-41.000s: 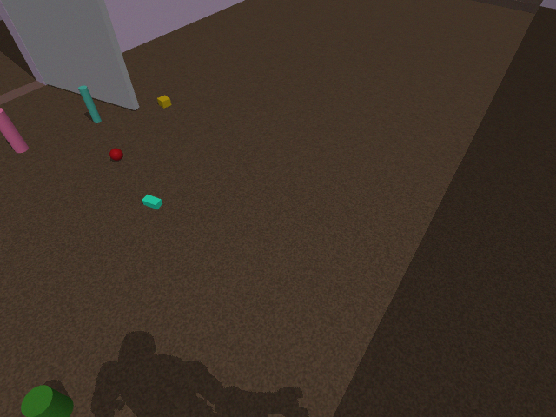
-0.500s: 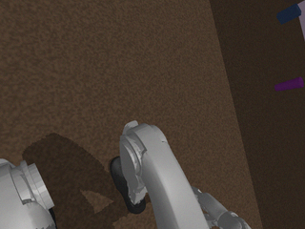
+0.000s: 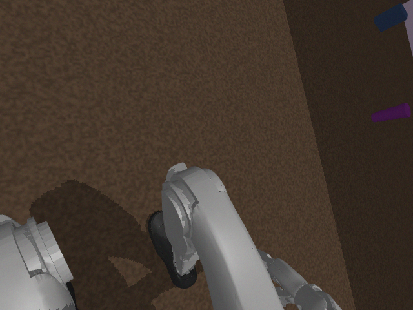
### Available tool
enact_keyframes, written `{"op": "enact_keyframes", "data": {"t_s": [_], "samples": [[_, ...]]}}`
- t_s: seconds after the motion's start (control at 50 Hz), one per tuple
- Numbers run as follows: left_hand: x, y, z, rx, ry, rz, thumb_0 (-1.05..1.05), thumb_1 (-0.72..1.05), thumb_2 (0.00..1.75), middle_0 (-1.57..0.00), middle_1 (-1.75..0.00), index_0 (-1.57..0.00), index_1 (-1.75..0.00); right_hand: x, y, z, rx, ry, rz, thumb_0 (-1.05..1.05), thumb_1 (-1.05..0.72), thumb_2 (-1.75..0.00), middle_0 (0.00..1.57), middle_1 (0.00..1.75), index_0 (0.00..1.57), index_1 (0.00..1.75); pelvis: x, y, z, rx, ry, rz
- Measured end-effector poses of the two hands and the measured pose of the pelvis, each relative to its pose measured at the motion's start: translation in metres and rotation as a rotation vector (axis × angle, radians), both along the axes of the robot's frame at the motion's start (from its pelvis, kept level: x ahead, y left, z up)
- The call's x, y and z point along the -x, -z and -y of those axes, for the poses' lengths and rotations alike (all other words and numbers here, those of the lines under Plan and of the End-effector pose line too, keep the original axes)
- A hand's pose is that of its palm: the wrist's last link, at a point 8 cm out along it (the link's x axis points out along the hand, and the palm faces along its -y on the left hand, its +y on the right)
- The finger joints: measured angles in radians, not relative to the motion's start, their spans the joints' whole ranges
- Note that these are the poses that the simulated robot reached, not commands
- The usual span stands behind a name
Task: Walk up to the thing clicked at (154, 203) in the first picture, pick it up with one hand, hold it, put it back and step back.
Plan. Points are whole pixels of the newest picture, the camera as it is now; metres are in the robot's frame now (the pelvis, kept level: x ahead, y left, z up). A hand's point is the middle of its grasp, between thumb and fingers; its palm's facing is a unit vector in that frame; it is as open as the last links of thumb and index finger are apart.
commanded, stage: open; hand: left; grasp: from above
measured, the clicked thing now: out of the picture +0.45 +0.37 -0.29
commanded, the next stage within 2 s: withdraw in 0.22 s
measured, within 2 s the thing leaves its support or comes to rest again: neither
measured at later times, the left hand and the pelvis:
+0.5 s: hand out of the picture +0.44 +0.37 -0.23, palm faces -0.39 -0.16 -0.91, open 13.8 cm; pelvis +0.00 +0.00 +0.00, yaw +0 degrees
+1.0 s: hand out of the picture +0.43 +0.38 -0.08, palm faces -0.47 -0.14 -0.87, open 13.9 cm; pelvis -0.01 +0.00 +0.06, yaw +6 degrees
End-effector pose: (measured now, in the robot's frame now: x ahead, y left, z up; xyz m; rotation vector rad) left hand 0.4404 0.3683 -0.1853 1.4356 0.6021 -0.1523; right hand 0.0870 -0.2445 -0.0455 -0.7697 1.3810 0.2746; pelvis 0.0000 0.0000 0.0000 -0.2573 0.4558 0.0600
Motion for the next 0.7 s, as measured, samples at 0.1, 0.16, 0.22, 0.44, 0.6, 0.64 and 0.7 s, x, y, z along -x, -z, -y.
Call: {"op": "enact_keyframes", "data": {"t_s": [0.1, 0.16, 0.22, 0.44, 0.6, 0.64, 0.7], "samples": [[-0.002, 0.0, 0.0, -0.001, 0.002, 0.009, 0.0, -0.25, 0.75, -0.29, -0.82, -0.3, -0.8, 0.002, 0.0, 0.001, 0.0, 0.0, -0.002, 0.0, -0.9, -0.89, 0.2, 0.3, 0.2, 0.3, 0.0, 0.0, 0.0, -0.002, 0.0, 0.003], [-0.002, 0.0, 0.001, -0.005, 0.004, 0.005, 0.0, -0.3, 0.79, -0.25, -0.86, -0.26, -0.84, 0.003, 0.0, 0.001, -0.001, 0.003, -0.005, 0.0, -0.9, -0.89, 0.2, 0.3, 0.2, 0.3, 0.0, 0.001, 0.0, -0.003, 0.001, 0.001], [-0.003, 0.001, 0.001, -0.002, 0.0, 0.01, 0.0, -0.34, 0.82, -0.21, -0.9, -0.22, -0.88, 0.004, 0.0, 0.001, 0.001, 0.005, -0.008, 0.0, -0.9, -0.89, 0.2, 0.3, 0.2, 0.3, 0.0, 0.0, 0.0, -0.002, 0.002, 0.001], [-0.004, -0.002, -0.001, -0.004, -0.01, 0.022, 0.0, -0.44, 0.91, -0.12, -0.98, -0.14, -0.96, 0.003, 0.0, 0.001, 0.002, 0.0, -0.009, 0.0, -0.9, -0.89, 0.2, 0.3, 0.2, 0.3, 0.001, 0.0, 0.0, -0.002, 0.001, 0.003], [-0.015, -0.036, -0.016, -0.05, -0.053, 0.133, 0.0, -0.46, 0.94, -0.11, -0.99, -0.12, -0.97, -0.002, 0.001, 0.0, -0.017, 0.021, 0.011, 0.0, -0.9, -0.89, 0.2, 0.3, 0.2, 0.3, -0.002, -0.001, 0.001, -0.003, -0.001, -0.024], [-0.017, -0.052, -0.022, -0.069, -0.066, 0.152, 0.0, -0.47, 0.94, -0.11, -1.0, -0.11, -0.97, -0.006, 0.002, 0.0, -0.028, 0.04, 0.023, 0.0, -0.9, -0.89, 0.2, 0.3, 0.2, 0.3, -0.003, -0.003, 0.0, -0.003, -0.004, -0.039], [-0.018, -0.079, -0.03, -0.096, -0.076, 0.151, 0.0, -0.48, 0.95, -0.1, -1.0, -0.11, -0.97, -0.012, 0.005, 0.0, -0.05, 0.082, 0.048, 0.0, -0.9, -0.89, 0.2, 0.3, 0.2, 0.3, -0.004, -0.006, -0.001, -0.007, -0.014, -0.064]]}}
